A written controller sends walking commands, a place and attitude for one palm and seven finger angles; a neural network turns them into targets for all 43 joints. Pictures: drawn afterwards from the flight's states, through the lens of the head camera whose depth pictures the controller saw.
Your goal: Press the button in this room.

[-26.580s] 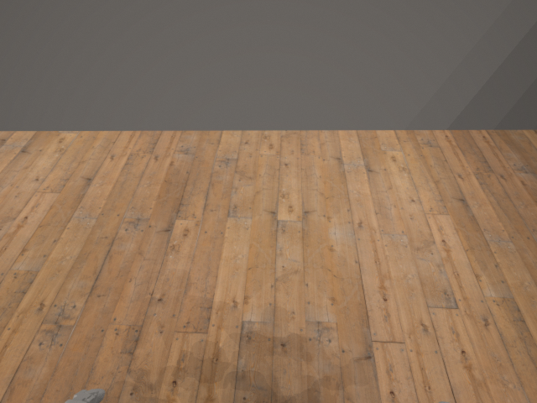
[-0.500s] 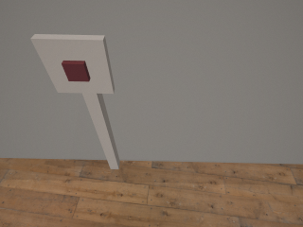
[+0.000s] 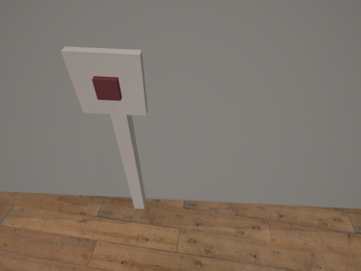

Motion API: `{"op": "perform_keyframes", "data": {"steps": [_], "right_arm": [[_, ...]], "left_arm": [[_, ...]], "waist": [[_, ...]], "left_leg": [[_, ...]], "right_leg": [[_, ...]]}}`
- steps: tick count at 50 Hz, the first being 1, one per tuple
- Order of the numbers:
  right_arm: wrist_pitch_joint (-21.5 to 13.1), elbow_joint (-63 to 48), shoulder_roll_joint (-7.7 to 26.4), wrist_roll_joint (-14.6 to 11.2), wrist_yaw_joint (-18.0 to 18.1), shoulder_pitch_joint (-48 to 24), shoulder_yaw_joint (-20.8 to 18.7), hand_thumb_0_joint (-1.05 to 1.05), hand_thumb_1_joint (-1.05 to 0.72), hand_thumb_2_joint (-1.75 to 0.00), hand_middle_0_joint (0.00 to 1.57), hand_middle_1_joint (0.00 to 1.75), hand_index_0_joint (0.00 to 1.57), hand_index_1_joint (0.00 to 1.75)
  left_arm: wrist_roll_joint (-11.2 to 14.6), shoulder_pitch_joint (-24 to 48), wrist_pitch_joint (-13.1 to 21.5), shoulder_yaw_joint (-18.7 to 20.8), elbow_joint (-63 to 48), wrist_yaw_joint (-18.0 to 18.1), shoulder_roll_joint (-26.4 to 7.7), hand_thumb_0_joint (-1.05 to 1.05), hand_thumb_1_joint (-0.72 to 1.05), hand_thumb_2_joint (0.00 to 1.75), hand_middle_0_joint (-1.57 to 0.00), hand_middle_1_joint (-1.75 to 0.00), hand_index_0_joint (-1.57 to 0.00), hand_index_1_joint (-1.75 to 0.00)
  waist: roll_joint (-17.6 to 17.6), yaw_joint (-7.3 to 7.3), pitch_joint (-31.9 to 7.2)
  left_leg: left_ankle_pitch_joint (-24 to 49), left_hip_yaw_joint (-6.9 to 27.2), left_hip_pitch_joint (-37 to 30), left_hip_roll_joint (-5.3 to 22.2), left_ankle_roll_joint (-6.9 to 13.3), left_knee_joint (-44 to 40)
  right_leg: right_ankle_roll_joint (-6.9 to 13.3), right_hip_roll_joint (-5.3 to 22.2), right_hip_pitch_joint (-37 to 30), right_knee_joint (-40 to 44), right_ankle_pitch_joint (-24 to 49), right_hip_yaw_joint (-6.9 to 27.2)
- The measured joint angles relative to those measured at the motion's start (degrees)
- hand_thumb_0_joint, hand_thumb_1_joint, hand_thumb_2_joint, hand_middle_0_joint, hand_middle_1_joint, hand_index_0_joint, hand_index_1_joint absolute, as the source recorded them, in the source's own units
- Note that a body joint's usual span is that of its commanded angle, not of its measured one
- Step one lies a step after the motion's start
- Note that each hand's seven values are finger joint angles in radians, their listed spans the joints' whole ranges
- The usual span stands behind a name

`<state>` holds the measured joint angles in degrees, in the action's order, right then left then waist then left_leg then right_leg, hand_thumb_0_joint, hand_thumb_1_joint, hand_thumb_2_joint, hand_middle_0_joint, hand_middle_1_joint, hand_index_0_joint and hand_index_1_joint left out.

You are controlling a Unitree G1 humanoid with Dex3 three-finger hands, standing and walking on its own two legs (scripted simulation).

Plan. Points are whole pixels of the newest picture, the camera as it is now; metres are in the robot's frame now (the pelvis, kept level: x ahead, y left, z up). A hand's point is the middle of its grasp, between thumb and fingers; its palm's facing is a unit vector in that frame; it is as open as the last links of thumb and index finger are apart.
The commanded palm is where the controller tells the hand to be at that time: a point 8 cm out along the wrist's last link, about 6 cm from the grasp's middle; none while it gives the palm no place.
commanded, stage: shuffle to correct the standing spot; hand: left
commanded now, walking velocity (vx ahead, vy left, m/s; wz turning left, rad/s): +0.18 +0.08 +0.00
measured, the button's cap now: (107, 88) +0.59 +0.26 +0.10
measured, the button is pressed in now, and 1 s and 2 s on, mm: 0 0 0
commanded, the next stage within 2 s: come to a stop and stand still in 0.60 s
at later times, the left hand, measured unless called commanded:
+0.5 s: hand out of the picture +0.04 +0.18 -0.18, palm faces +0.10 -0.99 -0.14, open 7.4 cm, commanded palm none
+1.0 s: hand (92, 268) +0.17 +0.24 -0.17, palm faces +0.03 -0.98 -0.20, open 7.3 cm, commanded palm none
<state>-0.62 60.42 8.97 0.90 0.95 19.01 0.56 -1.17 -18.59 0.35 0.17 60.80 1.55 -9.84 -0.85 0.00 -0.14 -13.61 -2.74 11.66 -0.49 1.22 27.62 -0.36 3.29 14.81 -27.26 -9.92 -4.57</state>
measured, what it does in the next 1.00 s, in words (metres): walks ahead: left foot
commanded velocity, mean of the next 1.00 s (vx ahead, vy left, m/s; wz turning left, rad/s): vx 0.07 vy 0.02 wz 0.00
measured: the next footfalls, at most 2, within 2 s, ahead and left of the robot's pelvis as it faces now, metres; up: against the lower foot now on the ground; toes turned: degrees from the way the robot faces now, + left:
left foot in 0.62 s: +0.13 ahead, +0.15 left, +0.00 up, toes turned +4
right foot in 1.08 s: +0.19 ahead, -0.06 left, +0.00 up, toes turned -1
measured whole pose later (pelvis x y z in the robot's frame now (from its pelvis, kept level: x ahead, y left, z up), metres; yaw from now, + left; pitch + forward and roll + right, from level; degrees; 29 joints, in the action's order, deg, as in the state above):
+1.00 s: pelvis +0.12 +0.06 +0.00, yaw +0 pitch -2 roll +0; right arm -1.4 62.5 3.3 1.0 2.5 19.2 0.2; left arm -1.2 -11.9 -1.2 2.7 59.4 2.2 -9.2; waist -1.2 1.2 3.7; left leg -14.9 -7.3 7.9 -2.1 4.3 24.1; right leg -0.4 2.2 21.2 -41.3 -18.0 -3.3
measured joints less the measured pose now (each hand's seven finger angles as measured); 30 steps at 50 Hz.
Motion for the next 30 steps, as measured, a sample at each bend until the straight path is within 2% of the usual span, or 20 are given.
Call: {"op": "perform_keyframes", "data": {"steps": [8, 13, 16, 19, 21, 23, 27, 30], "right_arm": [[1.1, 0.9, -0.3, 0.5, -0.3, 1.6, -0.2, 0.0, -0.91, -0.89, 0.19, 0.3, 0.2, 0.3], [0.6, 1.3, -0.8, 0.6, -0.2, 3.2, -0.5, 0.0, -0.91, -0.89, 0.19, 0.3, 0.2, 0.3], [0.0, 1.4, -1.3, 0.5, -0.1, 4.3, -0.6, 0.0, -0.91, -0.89, 0.19, 0.3, 0.2, 0.3], [-0.6, 1.5, -2.0, 0.2, 0.2, 5.0, -0.5, 0.0, -0.91, -0.89, 0.19, 0.3, 0.2, 0.3], [-0.9, 1.7, -2.3, 0.0, 0.3, 5.3, -0.4, 0.0, -0.91, -0.89, 0.19, 0.3, 0.2, 0.3], [-0.8, 2.0, -2.4, -0.1, 0.2, 5.4, -0.3, 0.0, -0.91, -0.89, 0.19, 0.3, 0.2, 0.3], [0.0, 1.9, -2.8, 0.0, -0.6, 3.2, -0.8, 0.0, -0.91, -0.89, 0.2, 0.3, 0.2, 0.3], [-0.4, 0.6, -2.3, 0.2, -0.8, 1.0, -1.2, 0.01, -0.92, -0.89, 0.2, 0.3, 0.2, 0.3]], "left_arm": [[-0.2, -2.5, -0.2, 0.5, 0.7, -0.3, 1.5, 0.0, 0.91, 0.89, -0.2, -0.3, -0.2, -0.3], [-0.3, -3.8, -0.6, 1.2, 1.3, -0.5, 2.0, 0.0, 0.91, 0.89, -0.2, -0.3, -0.2, -0.3], [-0.6, -4.2, -0.7, 1.5, 1.5, -0.7, 2.2, 0.0, 0.91, 0.89, -0.2, -0.3, -0.2, -0.3], [-0.7, -3.9, 0.0, 1.6, 1.3, -1.0, 2.4, 0.0, 0.91, 0.89, -0.2, -0.3, -0.2, -0.3], [-0.6, -3.4, 0.8, 1.7, 1.1, -0.9, 2.8, 0.0, 0.91, 0.89, -0.2, -0.3, -0.2, -0.3], [-0.4, -3.0, 1.8, 1.7, 0.6, -0.8, 3.2, 0.0, 0.91, 0.89, -0.2, -0.3, -0.2, -0.3], [-0.7, -2.8, 3.2, 2.3, -0.3, -0.3, 3.2, 0.0, 0.91, 0.89, -0.2, -0.3, -0.2, -0.3], [-0.8, -3.6, 2.4, 2.5, -0.2, -0.2, 2.9, 0.0, 0.91, 0.89, -0.2, -0.3, -0.2, -0.3]], "waist": [[0.0, -0.49, -0.2], [-0.8, -0.56, -0.1], [-0.9, -0.22, -0.2], [-1.0, -0.19, 0.3], [-0.2, -0.08, 0.8], [0.8, -0.14, 0.7], [0.1, -1.08, 0.9], [-1.2, -1.24, 0.9]], "left_leg": [[-4.2, 0.3, 1.6, 0.2, 0.2, 3.7], [-3.6, 0.0, 1.4, -0.2, 0.9, 4.7], [-4.5, -0.4, 0.5, -0.6, 1.6, 4.1], [-5.1, -1.0, -0.7, -1.0, 1.8, 3.5], [-6.0, -0.8, -1.1, -1.0, 1.7, 4.4], [-7.5, -0.4, -0.4, -0.6, 1.4, 6.4], [-13.8, -1.2, 5.5, -0.1, 0.7, 16.2], [-8.8, -2.0, 6.1, 0.6, 0.5, 10.3]], "right_leg": [[0.6, -0.4, 1.0, -2.4, -3.3, 0.1], [0.7, 0.0, 1.4, -4.9, -6.0, 0.8], [2.2, -0.1, 1.6, -6.7, -9.5, 1.4], [3.0, -0.4, 0.8, -6.4, -9.0, 0.7], [2.0, -0.6, -0.1, -5.4, -5.6, 0.9], [0.3, -0.8, -0.7, -5.6, -6.6, 0.2], [-0.2, 0.2, -2.4, -4.3, -7.7, -0.8], [-0.8, 1.4, -3.6, -4.0, -8.3, -0.6]]}}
